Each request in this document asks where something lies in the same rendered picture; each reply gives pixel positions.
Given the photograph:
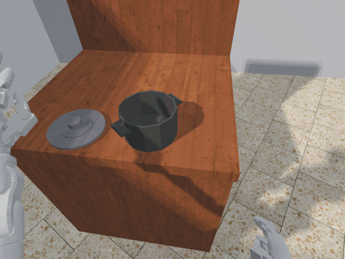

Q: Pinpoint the knob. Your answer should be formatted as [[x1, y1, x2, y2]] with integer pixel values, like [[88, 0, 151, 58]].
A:
[[66, 116, 82, 129]]

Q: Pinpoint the lid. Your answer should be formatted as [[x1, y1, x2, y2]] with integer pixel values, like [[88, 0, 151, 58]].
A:
[[46, 109, 106, 150]]

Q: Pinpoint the robot left hand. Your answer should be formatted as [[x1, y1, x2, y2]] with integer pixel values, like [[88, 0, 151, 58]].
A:
[[0, 50, 38, 155]]

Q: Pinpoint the table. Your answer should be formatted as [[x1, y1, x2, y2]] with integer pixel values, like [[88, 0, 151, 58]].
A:
[[10, 0, 240, 252]]

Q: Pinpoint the left robot forearm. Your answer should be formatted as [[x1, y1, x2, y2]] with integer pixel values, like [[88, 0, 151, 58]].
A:
[[0, 153, 24, 259]]

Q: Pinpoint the pot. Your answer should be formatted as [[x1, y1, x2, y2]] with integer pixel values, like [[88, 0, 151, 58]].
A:
[[111, 90, 182, 152]]

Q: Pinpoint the robot right hand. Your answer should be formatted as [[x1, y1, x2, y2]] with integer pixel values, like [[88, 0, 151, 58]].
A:
[[250, 216, 291, 259]]

